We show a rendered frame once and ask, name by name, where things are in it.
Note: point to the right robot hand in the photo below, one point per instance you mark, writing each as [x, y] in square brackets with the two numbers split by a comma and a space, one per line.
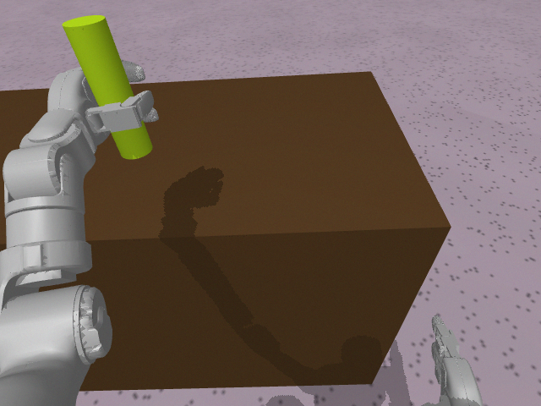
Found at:
[453, 373]

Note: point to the left robot hand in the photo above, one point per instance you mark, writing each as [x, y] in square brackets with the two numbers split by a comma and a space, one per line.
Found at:
[71, 90]

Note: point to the can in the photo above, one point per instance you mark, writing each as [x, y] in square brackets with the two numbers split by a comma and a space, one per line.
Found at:
[94, 47]

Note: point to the left robot arm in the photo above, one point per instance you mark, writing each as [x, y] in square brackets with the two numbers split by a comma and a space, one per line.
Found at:
[49, 339]

